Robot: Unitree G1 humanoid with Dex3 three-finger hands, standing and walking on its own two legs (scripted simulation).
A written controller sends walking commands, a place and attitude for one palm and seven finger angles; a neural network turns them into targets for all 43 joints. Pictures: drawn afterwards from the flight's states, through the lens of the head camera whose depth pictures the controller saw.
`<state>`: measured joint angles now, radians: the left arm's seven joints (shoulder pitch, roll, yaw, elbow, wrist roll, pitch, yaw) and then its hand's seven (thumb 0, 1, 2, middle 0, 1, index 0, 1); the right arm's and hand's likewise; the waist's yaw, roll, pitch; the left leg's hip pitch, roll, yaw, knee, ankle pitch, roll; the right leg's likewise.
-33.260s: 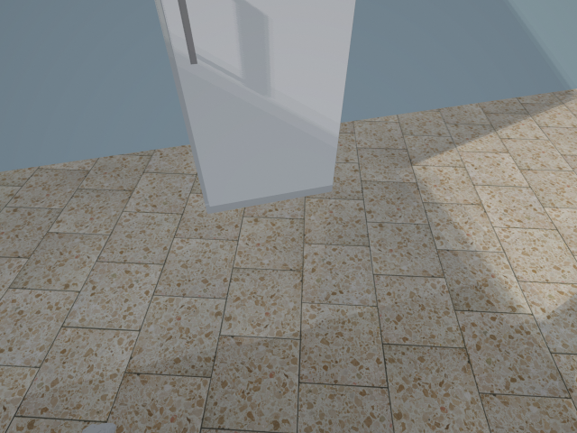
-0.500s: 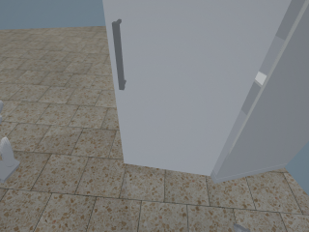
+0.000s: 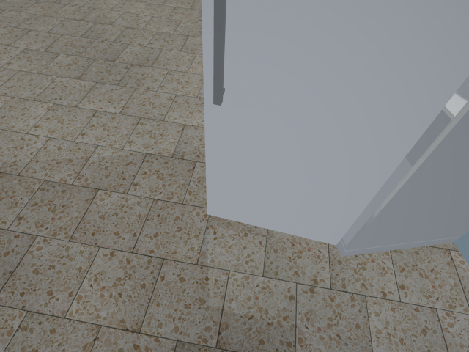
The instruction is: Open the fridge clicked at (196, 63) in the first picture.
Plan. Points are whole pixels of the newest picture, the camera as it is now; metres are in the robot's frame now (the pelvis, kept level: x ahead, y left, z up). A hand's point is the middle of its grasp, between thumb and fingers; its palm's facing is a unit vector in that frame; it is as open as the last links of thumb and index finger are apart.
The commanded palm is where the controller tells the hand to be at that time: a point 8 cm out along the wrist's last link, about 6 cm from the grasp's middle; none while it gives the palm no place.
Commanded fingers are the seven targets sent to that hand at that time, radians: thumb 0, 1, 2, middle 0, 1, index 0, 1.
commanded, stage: let the arm hang, fingers relaxed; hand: left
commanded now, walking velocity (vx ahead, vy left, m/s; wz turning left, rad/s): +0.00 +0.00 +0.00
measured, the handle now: (221, 49) +0.72 +0.10 +0.14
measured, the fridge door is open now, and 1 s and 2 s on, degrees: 68 68 68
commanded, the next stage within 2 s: look to check the result in 0.68 s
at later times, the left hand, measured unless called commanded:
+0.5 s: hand out of the picture +0.05 +0.24 -0.16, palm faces -0.02 -0.97 -0.24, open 7.4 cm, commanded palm none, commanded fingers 0.00 0.90 0.90 -0.20 -0.30 -0.20 -0.30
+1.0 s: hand out of the picture +0.08 +0.25 -0.16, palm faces -0.04 -0.96 -0.29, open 7.4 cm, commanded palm none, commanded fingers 0.00 0.90 0.90 -0.20 -0.30 -0.20 -0.30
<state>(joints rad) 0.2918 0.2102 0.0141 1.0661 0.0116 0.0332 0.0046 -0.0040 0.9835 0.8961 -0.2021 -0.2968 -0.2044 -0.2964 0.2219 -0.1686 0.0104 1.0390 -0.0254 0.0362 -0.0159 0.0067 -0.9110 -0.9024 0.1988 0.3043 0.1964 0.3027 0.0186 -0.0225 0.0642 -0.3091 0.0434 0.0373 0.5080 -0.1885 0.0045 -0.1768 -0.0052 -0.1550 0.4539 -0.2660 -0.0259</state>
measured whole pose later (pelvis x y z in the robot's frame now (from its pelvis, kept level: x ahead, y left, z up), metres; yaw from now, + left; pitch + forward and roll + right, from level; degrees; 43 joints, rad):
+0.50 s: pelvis +0.01 +0.03 +0.01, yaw -2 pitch -1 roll +0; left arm 0.19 0.23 0.02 1.14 0.02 0.00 0.01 0.00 0.91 0.90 -0.19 -0.30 -0.20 -0.30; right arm 0.20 -0.20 -0.01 1.14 -0.02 0.00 -0.01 0.00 -0.90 -0.90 0.20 0.30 0.20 0.30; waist 0.00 0.00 0.02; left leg -0.21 -0.02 0.10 0.37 -0.15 0.05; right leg -0.13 -0.06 -0.10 0.39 -0.23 0.02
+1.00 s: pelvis +0.02 +0.02 +0.01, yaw -2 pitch -1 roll +0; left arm 0.15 0.29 0.01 1.16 0.01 -0.01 0.00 0.00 0.91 0.90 -0.20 -0.30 -0.20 -0.30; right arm 0.13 -0.29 -0.01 1.15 -0.01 0.00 -0.01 0.00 -0.90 -0.90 0.20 0.30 0.20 0.30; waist 0.00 0.00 0.05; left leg -0.17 0.00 0.09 0.34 -0.15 0.04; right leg -0.07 -0.04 -0.11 0.32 -0.22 0.01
